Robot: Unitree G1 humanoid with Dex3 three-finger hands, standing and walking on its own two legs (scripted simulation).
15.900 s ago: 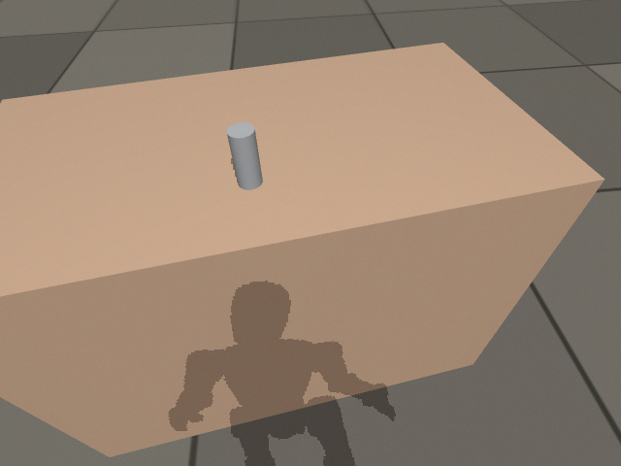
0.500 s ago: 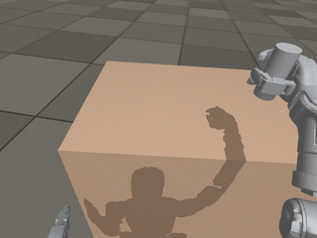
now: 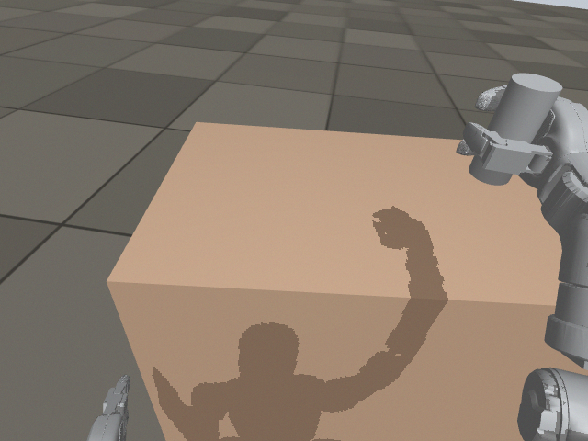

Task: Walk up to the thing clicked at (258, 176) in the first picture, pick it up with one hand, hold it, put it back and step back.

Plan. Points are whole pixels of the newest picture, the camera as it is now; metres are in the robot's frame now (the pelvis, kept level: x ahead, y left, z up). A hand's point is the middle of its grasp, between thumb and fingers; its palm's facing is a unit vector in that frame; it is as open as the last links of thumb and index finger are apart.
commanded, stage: hold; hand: right
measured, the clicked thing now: (510, 132) +0.35 -0.20 +0.32
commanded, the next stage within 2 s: none
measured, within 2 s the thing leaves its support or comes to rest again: neither
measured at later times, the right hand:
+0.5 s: hand (492, 129) +0.36 -0.18 +0.32, palm faces +0.17 +0.99 +0.01, open 5.9 cm
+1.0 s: hand (493, 135) +0.35 -0.18 +0.32, palm faces +0.16 +0.99 +0.00, open 6.0 cm
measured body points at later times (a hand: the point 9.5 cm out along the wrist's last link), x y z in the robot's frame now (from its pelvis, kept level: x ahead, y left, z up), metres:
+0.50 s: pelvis +0.01 +0.00 +0.00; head -0.05 +0.04 +0.45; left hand +0.19 +0.25 -0.07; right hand +0.34 -0.23 +0.32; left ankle +0.03 +0.14 -0.73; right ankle +0.02 -0.13 -0.73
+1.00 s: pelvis +0.01 +0.00 +0.00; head -0.05 +0.04 +0.45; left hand +0.19 +0.26 -0.07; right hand +0.33 -0.23 +0.32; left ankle +0.03 +0.14 -0.73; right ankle +0.02 -0.13 -0.73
